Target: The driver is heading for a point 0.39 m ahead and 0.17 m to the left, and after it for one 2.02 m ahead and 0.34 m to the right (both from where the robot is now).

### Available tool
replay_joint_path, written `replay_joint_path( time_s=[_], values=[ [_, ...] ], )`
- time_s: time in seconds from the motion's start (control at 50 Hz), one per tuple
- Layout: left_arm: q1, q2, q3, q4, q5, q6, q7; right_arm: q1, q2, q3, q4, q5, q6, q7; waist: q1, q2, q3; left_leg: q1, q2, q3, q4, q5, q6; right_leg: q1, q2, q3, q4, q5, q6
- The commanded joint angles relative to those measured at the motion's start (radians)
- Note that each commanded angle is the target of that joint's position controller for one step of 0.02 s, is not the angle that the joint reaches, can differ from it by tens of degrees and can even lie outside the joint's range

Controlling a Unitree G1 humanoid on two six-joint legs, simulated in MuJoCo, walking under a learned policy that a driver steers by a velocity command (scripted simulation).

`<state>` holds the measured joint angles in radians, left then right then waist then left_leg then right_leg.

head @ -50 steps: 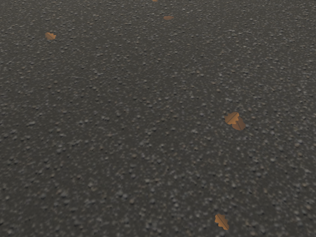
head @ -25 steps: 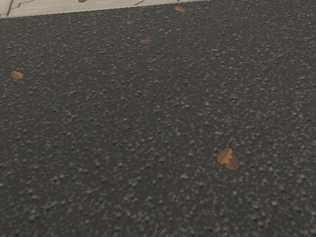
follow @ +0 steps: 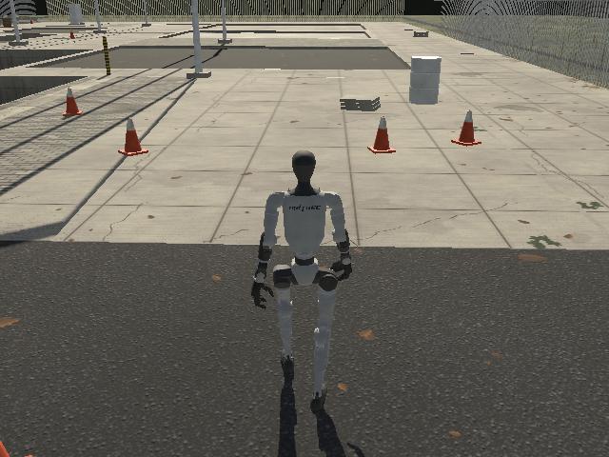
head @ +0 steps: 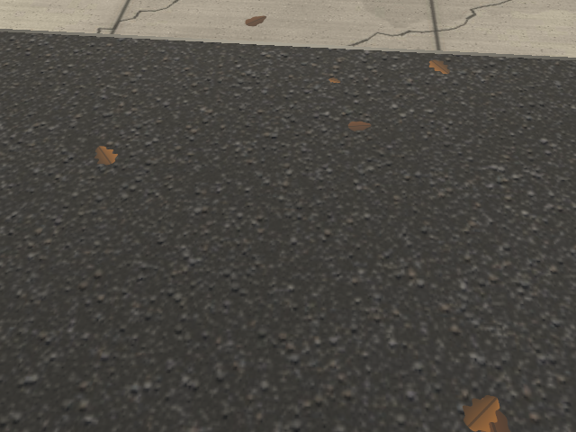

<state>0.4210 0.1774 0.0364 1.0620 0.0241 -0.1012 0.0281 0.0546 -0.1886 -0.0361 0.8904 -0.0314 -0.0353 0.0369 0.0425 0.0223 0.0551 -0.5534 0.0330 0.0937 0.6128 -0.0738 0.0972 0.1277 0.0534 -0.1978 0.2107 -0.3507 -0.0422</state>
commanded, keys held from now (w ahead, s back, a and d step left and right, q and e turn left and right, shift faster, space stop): q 0.72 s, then w+q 0.28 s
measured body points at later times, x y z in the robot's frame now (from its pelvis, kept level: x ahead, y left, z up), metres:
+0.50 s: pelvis +0.14 +0.01 +0.01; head +0.17 +0.04 +0.46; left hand +0.21 +0.30 -0.12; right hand +0.26 -0.25 -0.11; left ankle +0.15 +0.07 -0.73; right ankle +0.23 -0.14 -0.68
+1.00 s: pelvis +0.20 -0.01 +0.02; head +0.23 -0.02 +0.47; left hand +0.09 +0.26 -0.09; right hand +0.45 -0.19 -0.11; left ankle +0.12 +0.12 -0.66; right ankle +0.21 -0.12 -0.73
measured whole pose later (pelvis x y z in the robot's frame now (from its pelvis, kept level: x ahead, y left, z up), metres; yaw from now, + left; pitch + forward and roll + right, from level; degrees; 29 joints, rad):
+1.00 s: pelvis +0.20 -0.01 +0.02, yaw +35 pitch +1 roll +1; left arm 0.31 0.26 0.04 0.79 0.03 -0.04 0.02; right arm 0.22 -0.33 -0.09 0.80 -0.03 0.05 0.07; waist 0.02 0.05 0.02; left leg -0.50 -0.01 -0.08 0.99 -0.27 -0.04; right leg -0.07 -0.01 -0.10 0.28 -0.23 -0.03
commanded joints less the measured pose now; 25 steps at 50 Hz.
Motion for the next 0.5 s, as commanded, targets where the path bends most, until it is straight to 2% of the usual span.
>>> replay_joint_path(
  time_s=[0.02, 0.04, 0.06, 0.08, 0.1, 0.12, 0.14, 0.16, 0.18, 0.2, 0.26, 0.34, 0.4, 0.44, 0.5],
  values=[
    [0.020, 0.171, 0.034, -0.027, -0.001, 0.008, 0.020, 0.127, -0.081, -0.026, -0.014, -0.009, -0.026, -0.010, -0.083, -0.112, -0.047, 0.156, -0.108, 0.074, -0.052, -0.070, 0.054, -0.010, -0.274, 0.014, 0.333, 1.180, -0.072],
    [0.006, 0.181, 0.036, -0.036, -0.010, 0.015, 0.020, 0.255, -0.107, -0.041, 0.024, -0.019, -0.038, -0.013, -0.139, -0.101, -0.118, 0.327, -0.120, 0.054, -0.145, 0.038, 0.080, -0.080, -0.253, -0.004, 0.541, 1.073, -0.046],
    [-0.012, 0.172, 0.033, -0.072, -0.023, 0.012, 0.016, 0.367, -0.191, -0.067, 0.040, -0.032, -0.045, -0.022, -0.188, -0.027, -0.219, 0.574, 0.038, -0.126, -0.139, 0.307, 0.141, -0.296, -0.206, -0.016, 0.844, 0.687, -0.007],
    [0.072, 0.084, 0.019, -0.126, -0.059, 0.009, 0.006, 0.321, -0.296, -0.095, 0.003, -0.010, -0.032, -0.030, -0.108, 0.240, -0.381, 0.900, 0.383, -0.606, -0.108, 0.877, 0.360, -0.674, 0.011, 0.025, 1.274, -0.259, 0.050],
    [0.005, 0.161, 0.033, -0.137, -0.027, 0.014, 0.003, 0.353, -0.291, -0.095, -0.002, 0.032, -0.014, -0.031, -0.135, 0.020, -0.438, 0.854, 0.360, -0.581, -0.137, 0.972, 0.375, -0.709, -0.031, 0.212, 1.307, -0.194, 0.047],
    [-0.070, 0.130, 0.028, -0.163, -0.030, 0.012, 0.001, 0.264, -0.249, -0.085, -0.015, 0.032, -0.006, -0.038, -0.114, 0.011, -0.306, 0.733, 0.330, -0.478, -0.173, 0.865, 0.344, -0.755, -0.076, 0.231, 1.273, -0.122, 0.045],
    [-0.093, 0.126, 0.027, -0.165, -0.020, 0.014, 0.003, 0.205, -0.184, -0.068, -0.022, 0.035, -0.001, -0.041, -0.082, -0.043, -0.170, 0.573, 0.268, -0.408, -0.229, 0.755, 0.283, -0.744, -0.109, 0.227, 1.169, -0.079, 0.048],
    [-0.122, 0.134, 0.034, -0.180, 0.000, 0.029, 0.002, 0.185, -0.151, -0.059, -0.023, 0.040, 0.002, -0.048, -0.058, -0.041, -0.111, 0.479, 0.212, -0.366, -0.260, 0.673, 0.240, -0.721, -0.127, 0.236, 1.093, -0.062, 0.054],
    [-0.095, 0.126, 0.034, -0.179, 0.015, 0.053, 0.001, 0.167, -0.135, -0.052, -0.027, 0.039, 0.005, -0.051, -0.030, -0.031, -0.098, 0.400, 0.174, -0.329, -0.280, 0.643, 0.220, -0.666, -0.128, 0.232, 1.047, -0.053, 0.063],
    [-0.080, 0.115, 0.033, -0.183, 0.017, 0.074, 0.001, 0.172, -0.142, -0.051, -0.030, 0.033, 0.003, -0.049, -0.019, -0.023, -0.106, 0.363, 0.158, -0.315, -0.283, 0.645, 0.209, -0.634, -0.120, 0.228, 1.009, -0.046, 0.071],
    [-0.089, 0.105, 0.031, -0.205, 0.010, 0.102, 0.001, 0.182, -0.200, -0.066, -0.045, 0.019, -0.002, -0.042, -0.006, -0.003, -0.146, 0.332, 0.123, -0.301, -0.281, 0.645, 0.193, -0.625, -0.106, 0.217, 0.929, 0.003, 0.089],
    [-0.204, 0.141, 0.038, -0.258, 0.009, 0.123, 0.004, 0.214, -0.215, -0.072, -0.064, 0.022, 0.019, -0.046, -0.042, 0.042, -0.142, 0.350, 0.100, -0.368, -0.305, 0.365, 0.146, -0.691, -0.112, 0.234, 0.839, 0.065, 0.105],
    [-0.275, 0.154, 0.040, -0.291, 0.004, 0.132, 0.008, 0.245, -0.227, -0.079, -0.075, 0.020, 0.034, -0.051, -0.070, 0.056, -0.122, 0.394, 0.104, -0.446, -0.317, 0.178, 0.134, -0.741, -0.108, 0.259, 0.783, 0.067, 0.111],
    [-0.305, 0.157, 0.038, -0.308, 0.000, 0.133, 0.011, 0.259, -0.230, -0.082, -0.082, 0.017, 0.041, -0.053, -0.081, 0.064, -0.108, 0.422, 0.107, -0.489, -0.312, 0.119, 0.135, -0.754, -0.098, 0.272, 0.741, 0.047, 0.109],
    [-0.328, 0.159, 0.033, -0.329, -0.008, 0.128, 0.015, 0.268, -0.236, -0.086, -0.094, 0.012, 0.048, -0.053, -0.090, 0.077, -0.101, 0.446, 0.107, -0.536, -0.285, 0.136, 0.140, -0.727, -0.073, 0.281, 0.671, 0.001, 0.096]
  ],
)
Keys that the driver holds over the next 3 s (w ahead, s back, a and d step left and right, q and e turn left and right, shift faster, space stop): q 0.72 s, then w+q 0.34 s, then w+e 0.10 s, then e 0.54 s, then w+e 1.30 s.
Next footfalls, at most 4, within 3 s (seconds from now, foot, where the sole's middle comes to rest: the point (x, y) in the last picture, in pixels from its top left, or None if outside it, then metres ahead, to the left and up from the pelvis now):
0.06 left None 0.19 0.08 -0.77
0.70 right None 0.25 -0.10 -0.77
1.22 left None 0.25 0.21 -0.77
1.74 right None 0.42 0.10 -0.77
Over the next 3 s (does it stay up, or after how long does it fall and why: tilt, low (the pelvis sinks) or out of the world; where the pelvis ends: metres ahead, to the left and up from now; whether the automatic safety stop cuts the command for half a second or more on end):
stays up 0.83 0.15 0.01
